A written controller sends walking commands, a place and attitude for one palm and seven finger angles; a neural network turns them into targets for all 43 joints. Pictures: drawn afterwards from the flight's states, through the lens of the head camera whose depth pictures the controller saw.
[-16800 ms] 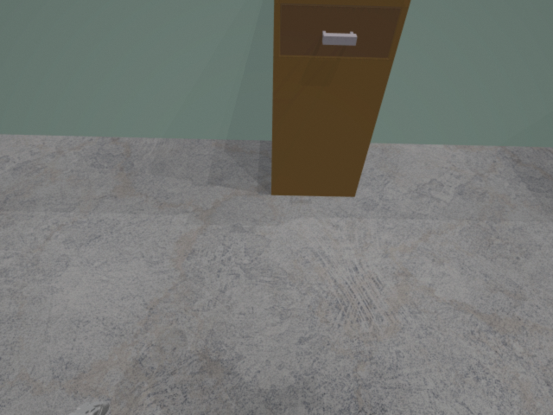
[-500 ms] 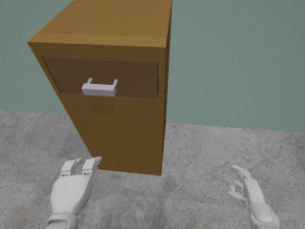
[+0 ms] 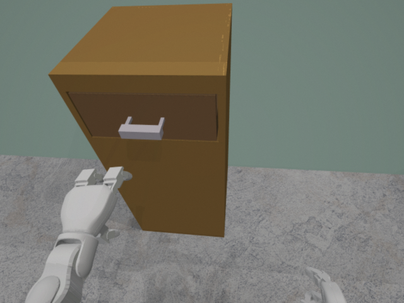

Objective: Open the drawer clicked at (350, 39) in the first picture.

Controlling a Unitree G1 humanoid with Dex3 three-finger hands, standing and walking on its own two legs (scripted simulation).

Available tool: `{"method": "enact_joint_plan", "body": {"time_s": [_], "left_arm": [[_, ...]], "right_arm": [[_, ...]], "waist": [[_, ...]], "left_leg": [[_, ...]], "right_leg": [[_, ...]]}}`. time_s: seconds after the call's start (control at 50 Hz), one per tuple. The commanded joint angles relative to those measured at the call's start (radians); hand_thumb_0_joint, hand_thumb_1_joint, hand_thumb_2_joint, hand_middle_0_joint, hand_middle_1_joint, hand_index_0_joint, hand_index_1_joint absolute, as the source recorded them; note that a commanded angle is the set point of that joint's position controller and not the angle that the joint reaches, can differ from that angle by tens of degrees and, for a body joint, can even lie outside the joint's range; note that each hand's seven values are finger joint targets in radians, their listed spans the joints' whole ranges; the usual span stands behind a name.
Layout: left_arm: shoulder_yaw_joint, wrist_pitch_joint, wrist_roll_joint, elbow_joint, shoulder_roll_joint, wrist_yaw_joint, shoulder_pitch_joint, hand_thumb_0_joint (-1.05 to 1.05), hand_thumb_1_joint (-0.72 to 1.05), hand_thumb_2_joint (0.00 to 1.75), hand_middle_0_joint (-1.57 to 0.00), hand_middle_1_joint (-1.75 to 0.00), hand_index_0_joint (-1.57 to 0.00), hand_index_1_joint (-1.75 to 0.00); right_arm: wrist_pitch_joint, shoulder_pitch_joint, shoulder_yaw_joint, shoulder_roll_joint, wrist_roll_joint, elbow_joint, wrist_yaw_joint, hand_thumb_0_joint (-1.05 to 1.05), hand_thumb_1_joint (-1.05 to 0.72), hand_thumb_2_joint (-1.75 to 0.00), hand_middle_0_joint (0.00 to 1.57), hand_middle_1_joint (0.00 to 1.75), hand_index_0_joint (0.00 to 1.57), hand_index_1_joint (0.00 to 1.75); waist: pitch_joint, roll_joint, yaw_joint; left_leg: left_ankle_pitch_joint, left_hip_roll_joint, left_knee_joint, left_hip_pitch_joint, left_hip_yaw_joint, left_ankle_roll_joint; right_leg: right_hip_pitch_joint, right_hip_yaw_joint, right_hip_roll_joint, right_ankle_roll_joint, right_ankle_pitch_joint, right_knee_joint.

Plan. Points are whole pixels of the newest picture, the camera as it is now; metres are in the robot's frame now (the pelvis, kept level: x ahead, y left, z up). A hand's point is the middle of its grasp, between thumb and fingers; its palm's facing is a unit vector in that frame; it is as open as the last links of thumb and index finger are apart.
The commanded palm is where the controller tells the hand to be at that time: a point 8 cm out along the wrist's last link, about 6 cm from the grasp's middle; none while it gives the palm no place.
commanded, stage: raise the hand with hooked fingers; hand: left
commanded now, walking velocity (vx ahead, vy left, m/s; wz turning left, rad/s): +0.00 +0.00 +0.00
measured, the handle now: (143, 126) +0.51 +0.23 +0.04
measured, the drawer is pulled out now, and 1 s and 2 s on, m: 0.00 0.00 0.00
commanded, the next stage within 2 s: move the hooked fingers above the handle in 0.94 s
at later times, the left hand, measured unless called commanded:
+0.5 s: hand (85, 157) +0.32 +0.26 +0.14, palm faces +0.09 -0.05 -0.99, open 13.8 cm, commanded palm +0.29 +0.26 +0.21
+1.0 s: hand (86, 153) +0.32 +0.25 +0.15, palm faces +0.10 -0.06 -0.99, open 13.8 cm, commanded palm +0.28 +0.25 +0.21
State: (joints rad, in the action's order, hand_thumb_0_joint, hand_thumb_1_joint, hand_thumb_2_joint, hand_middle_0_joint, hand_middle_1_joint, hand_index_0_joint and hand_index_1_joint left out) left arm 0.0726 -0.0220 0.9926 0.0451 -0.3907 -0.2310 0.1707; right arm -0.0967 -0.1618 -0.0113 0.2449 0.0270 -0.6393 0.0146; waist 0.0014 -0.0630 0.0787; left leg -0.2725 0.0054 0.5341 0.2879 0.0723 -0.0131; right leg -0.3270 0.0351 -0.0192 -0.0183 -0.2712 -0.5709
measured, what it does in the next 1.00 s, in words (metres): stands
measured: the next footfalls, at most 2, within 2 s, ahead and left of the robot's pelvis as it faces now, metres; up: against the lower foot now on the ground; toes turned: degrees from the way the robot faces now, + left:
none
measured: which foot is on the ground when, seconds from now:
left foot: down 0.00-1.00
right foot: down 0.00-1.00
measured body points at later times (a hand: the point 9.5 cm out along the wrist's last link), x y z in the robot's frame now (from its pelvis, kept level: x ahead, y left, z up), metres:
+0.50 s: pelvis +0.02 +0.01 +0.01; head +0.03 -0.03 +0.46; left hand +0.31 +0.26 +0.20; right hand +0.25 -0.18 -0.09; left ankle +0.00 +0.11 -0.73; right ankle +0.02 -0.11 -0.73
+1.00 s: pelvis +0.01 +0.00 +0.01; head +0.04 -0.04 +0.46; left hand +0.31 +0.25 +0.20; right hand +0.21 -0.22 -0.11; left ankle +0.00 +0.11 -0.73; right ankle +0.02 -0.11 -0.73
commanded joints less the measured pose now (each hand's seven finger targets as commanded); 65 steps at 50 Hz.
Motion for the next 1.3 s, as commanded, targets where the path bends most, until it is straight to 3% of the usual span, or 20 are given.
{"method": "enact_joint_plan", "body": {"time_s": [0.0,0.08,0.16,0.22,0.26,0.32,0.52,0.58,0.62,0.7,0.78,0.88,0.98,1.0,1.06,1.12,1.18,1.28], "left_arm": [[-0.102,-0.004,-0.009,0.233,-0.171,-0.037,-0.295,0.00,-0.24,0.41,-0.28,-1.03,-0.28,-1.03],[-0.120,-0.028,-0.025,0.238,-0.218,0.008,-0.341,0.00,-0.34,0.37,-0.29,-1.10,-0.29,-1.10],[-0.120,-0.057,-0.044,0.213,-0.239,0.072,-0.373,0.00,-0.43,0.33,-0.29,-1.15,-0.29,-1.15],[-0.135,-0.070,-0.062,0.206,-0.268,0.123,-0.412,0.00,-0.50,0.30,-0.30,-1.20,-0.30,-1.20],[-0.142,-0.073,-0.067,0.207,-0.285,0.152,-0.447,0.00,-0.50,0.30,-0.30,-1.20,-0.30,-1.20],[-0.147,-0.067,-0.078,0.217,-0.307,0.190,-0.507,0.00,-0.50,0.30,-0.30,-1.20,-0.30,-1.20],[-0.202,-0.036,-0.125,0.183,-0.404,0.280,-0.685,0.00,-0.50,0.30,-0.30,-1.20,-0.30,-1.20],[-0.189,-0.041,-0.150,0.119,-0.356,0.316,-0.569,0.00,-0.50,0.30,-0.30,-1.20,-0.30,-1.20],[-0.181,-0.028,-0.156,0.144,-0.357,0.331,-0.560,0.00,-0.50,0.30,-0.30,-1.20,-0.30,-1.20],[-0.211,0.015,-0.152,0.207,-0.386,0.319,-0.581,0.00,-0.50,0.30,-0.30,-1.20,-0.30,-1.20],[-0.287,0.048,-0.152,0.248,-0.446,0.254,-0.593,0.00,-0.50,0.30,-0.30,-1.20,-0.30,-1.20],[-0.258,0.021,-0.152,0.192,-0.408,0.211,-0.608,0.00,-0.50,0.30,-0.30,-1.20,-0.30,-1.20],[-0.187,-0.020,-0.143,0.176,-0.363,0.244,-0.602,0.00,-0.50,0.30,-0.30,-1.20,-0.30,-1.20],[-0.180,-0.019,-0.142,0.186,-0.370,0.254,-0.613,0.00,-0.50,0.30,-0.30,-1.20,-0.30,-1.20],[-0.154,-0.016,-0.136,0.139,-0.350,0.271,-0.640,0.00,-0.50,0.30,-0.30,-1.20,-0.30,-1.20],[-0.167,0.005,-0.132,0.114,-0.368,0.271,-0.681,0.00,-0.50,0.30,-0.30,-1.20,-0.30,-1.20],[-0.202,0.029,-0.121,0.089,-0.405,0.250,-0.744,0.00,-0.50,0.30,-0.30,-1.20,-0.30,-1.20],[-0.164,0.029,-0.108,0.006,-0.365,0.224,-0.800,0.00,-0.50,0.30,-0.30,-1.20,-0.30,-1.20]], "right_arm": [[0.058,0.189,-0.032,0.084,-0.010,0.178,0.007,0.00,-0.90,-0.90,0.20,0.30,0.20,0.30],[0.047,0.202,-0.031,0.095,-0.017,0.171,0.010,0.00,-0.90,-0.90,0.20,0.30,0.20,0.30],[0.026,0.208,-0.022,0.098,-0.024,0.165,0.008,0.00,-0.90,-0.90,0.20,0.30,0.20,0.30],[0.009,0.214,-0.015,0.100,-0.030,0.165,0.005,0.00,-0.90,-0.90,0.20,0.30,0.20,0.30],[0.000,0.217,-0.010,0.102,-0.031,0.167,0.005,0.00,-0.90,-0.90,0.20,0.30,0.20,0.30],[-0.007,0.213,-0.006,0.103,-0.033,0.167,0.002,0.00,-0.90,-0.90,0.20,0.30,0.20,0.30],[-0.010,0.204,-0.003,0.118,-0.041,0.156,-0.003,0.00,-0.90,-0.90,0.20,0.30,0.20,0.30],[-0.014,0.203,-0.005,0.122,-0.047,0.170,-0.011,0.00,-0.90,-0.90,0.20,0.30,0.20,0.30],[-0.019,0.194,-0.008,0.129,-0.045,0.172,-0.016,0.00,-0.90,-0.90,0.20,0.30,0.20,0.30],[-0.008,0.191,-0.009,0.128,-0.040,0.183,-0.020,0.00,-0.90,-0.90,0.20,0.30,0.20,0.30],[0.005,0.181,-0.015,0.128,-0.038,0.171,-0.018,0.00,-0.90,-0.90,0.20,0.30,0.20,0.30],[0.007,0.189,-0.019,0.125,-0.049,0.155,-0.018,0.00,-0.90,-0.90,0.20,0.30,0.20,0.30],[0.001,0.213,-0.015,0.127,-0.054,0.160,-0.011,0.00,-0.90,-0.90,0.20,0.30,0.20,0.30],[0.002,0.202,-0.012,0.125,-0.049,0.160,-0.010,0.00,-0.90,-0.90,0.20,0.30,0.20,0.30],[-0.004,0.199,-0.009,0.126,-0.050,0.152,-0.001,0.00,-0.90,-0.90,0.20,0.30,0.20,0.30],[-0.002,0.187,-0.007,0.124,-0.048,0.149,0.005,0.00,-0.90,-0.90,0.20,0.30,0.20,0.30],[0.003,0.180,-0.009,0.124,-0.050,0.145,0.010,0.00,-0.90,-0.90,0.20,0.30,0.20,0.30],[0.000,0.160,-0.013,0.121,-0.052,0.130,0.009,0.00,-0.90,-0.90,0.20,0.30,0.20,0.30]], "waist": [[-0.228,0.015,0.010],[-0.241,0.004,0.017],[-0.214,0.035,0.015],[-0.200,0.018,0.013],[-0.224,0.031,0.014],[-0.233,0.005,0.009],[-0.268,0.003,0.004],[-0.240,0.049,0.013],[-0.244,0.062,0.011],[-0.261,0.049,0.020],[-0.293,0.001,0.031],[-0.272,0.009,0.023],[-0.259,0.023,0.008],[-0.273,0.027,0.012],[-0.219,0.051,-0.005],[-0.221,0.066,-0.005],[-0.247,0.038,-0.001],[-0.260,0.030,-0.011]], "left_leg": [[0.186,-0.029,-0.089,-0.087,-0.052,-0.012],[0.237,-0.027,-0.115,-0.118,-0.059,-0.008],[0.300,-0.025,-0.138,-0.131,-0.054,-0.007],[0.325,-0.023,-0.156,-0.141,-0.054,-0.004],[0.356,-0.025,-0.157,-0.154,-0.051,-0.007],[0.388,-0.022,-0.163,-0.176,-0.058,-0.004],[0.417,-0.025,-0.175,-0.195,-0.063,-0.005],[0.414,-0.026,-0.176,-0.171,-0.056,-0.009],[0.412,-0.026,-0.179,-0.161,-0.051,-0.010],[0.368,-0.030,-0.180,-0.154,-0.055,-0.014],[0.386,-0.032,-0.172,-0.162,-0.062,-0.011],[0.350,-0.035,-0.174,-0.150,-0.053,-0.010],[0.307,-0.035,-0.180,-0.152,-0.047,-0.014],[0.310,-0.037,-0.183,-0.153,-0.049,-0.015],[0.277,-0.036,-0.187,-0.136,-0.046,-0.017],[0.266,-0.036,-0.188,-0.133,-0.049,-0.018],[0.256,-0.038,-0.183,-0.137,-0.050,-0.017],[0.269,-0.038,-0.177,-0.134,-0.044,-0.012]], "right_leg": [[0.113,-0.028,0.018,-0.026,0.122,0.096],[0.161,-0.026,0.020,-0.027,0.170,0.110],[0.198,-0.015,0.020,-0.022,0.242,0.129],[0.224,-0.011,0.022,-0.022,0.260,0.145],[0.246,-0.011,0.023,-0.019,0.294,0.150],[0.256,-0.006,0.025,-0.021,0.302,0.158],[0.288,-0.001,0.020,-0.017,0.328,0.181],[0.297,-0.003,0.023,-0.015,0.356,0.186],[0.295,0.002,0.017,-0.011,0.358,0.181],[0.295,-0.003,0.015,-0.012,0.310,0.181],[0.298,-0.011,0.020,-0.017,0.315,0.176],[0.279,-0.014,0.018,-0.014,0.286,0.185],[0.271,-0.016,0.016,-0.010,0.255,0.193],[0.285,-0.011,0.009,-0.009,0.256,0.188],[0.250,-0.008,0.012,-0.006,0.233,0.201],[0.248,-0.007,0.013,-0.006,0.217,0.204],[0.248,-0.015,0.017,-0.009,0.197,0.205],[0.233,-0.010,0.017,-0.012,0.208,0.198]]}}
